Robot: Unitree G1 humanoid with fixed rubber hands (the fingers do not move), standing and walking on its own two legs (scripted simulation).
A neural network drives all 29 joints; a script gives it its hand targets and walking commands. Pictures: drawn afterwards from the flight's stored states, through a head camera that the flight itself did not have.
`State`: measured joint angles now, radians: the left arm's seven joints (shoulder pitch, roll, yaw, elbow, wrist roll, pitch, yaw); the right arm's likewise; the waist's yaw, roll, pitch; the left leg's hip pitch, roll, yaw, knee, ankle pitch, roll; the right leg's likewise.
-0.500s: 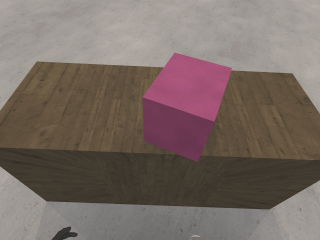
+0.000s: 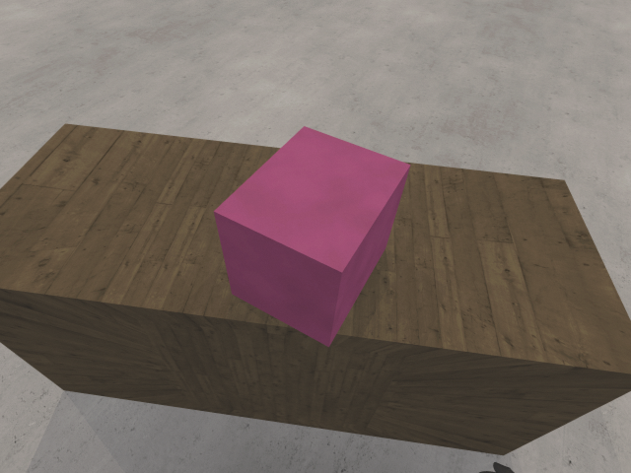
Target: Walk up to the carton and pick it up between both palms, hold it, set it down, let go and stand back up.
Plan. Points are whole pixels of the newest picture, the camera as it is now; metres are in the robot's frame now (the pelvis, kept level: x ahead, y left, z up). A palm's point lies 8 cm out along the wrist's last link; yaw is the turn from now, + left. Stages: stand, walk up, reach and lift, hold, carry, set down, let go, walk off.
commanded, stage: walk up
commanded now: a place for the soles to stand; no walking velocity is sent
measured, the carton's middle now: (316, 233) +0.52 +0.01 -0.04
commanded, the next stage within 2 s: none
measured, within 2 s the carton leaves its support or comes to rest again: neither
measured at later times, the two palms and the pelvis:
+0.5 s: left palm out of the picture +0.08 +0.24 -0.09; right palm out of the picture +0.10 -0.28 -0.10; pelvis +0.01 -0.02 +0.01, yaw -1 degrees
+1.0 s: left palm out of the picture +0.09 +0.28 -0.10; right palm out of the picture +0.10 -0.25 -0.09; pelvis +0.02 +0.02 +0.01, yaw -3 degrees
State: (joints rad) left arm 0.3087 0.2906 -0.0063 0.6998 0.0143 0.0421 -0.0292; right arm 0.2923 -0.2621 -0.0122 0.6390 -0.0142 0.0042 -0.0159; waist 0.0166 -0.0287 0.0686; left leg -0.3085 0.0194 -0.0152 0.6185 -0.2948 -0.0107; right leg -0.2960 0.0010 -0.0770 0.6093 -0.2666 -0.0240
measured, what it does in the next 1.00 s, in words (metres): stands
